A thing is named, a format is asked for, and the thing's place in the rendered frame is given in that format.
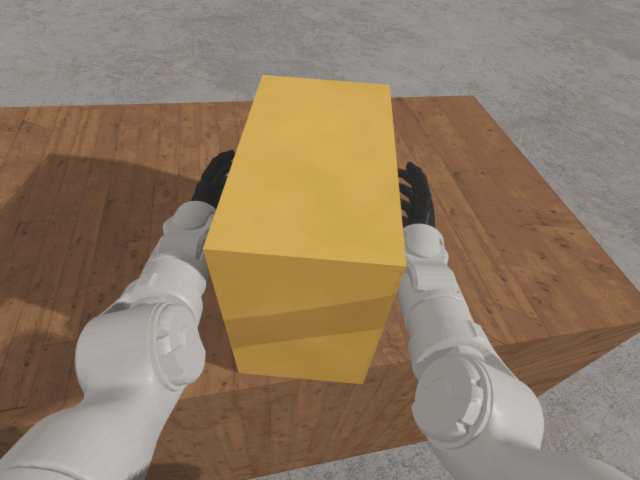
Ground robot left upper arm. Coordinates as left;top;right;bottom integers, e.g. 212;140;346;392
0;301;206;480

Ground robot right upper arm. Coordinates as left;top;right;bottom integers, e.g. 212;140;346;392
412;354;634;480

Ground robot right forearm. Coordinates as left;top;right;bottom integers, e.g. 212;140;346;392
398;224;518;381

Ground robot left forearm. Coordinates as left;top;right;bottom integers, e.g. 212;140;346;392
75;201;216;390

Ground carton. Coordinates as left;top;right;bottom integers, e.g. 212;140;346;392
203;75;406;384

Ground robot right hand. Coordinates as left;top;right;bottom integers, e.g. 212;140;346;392
397;162;435;228

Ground robot left hand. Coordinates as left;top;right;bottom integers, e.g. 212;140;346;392
191;150;235;209

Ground pedestal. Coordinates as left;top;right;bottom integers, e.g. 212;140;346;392
0;95;640;480

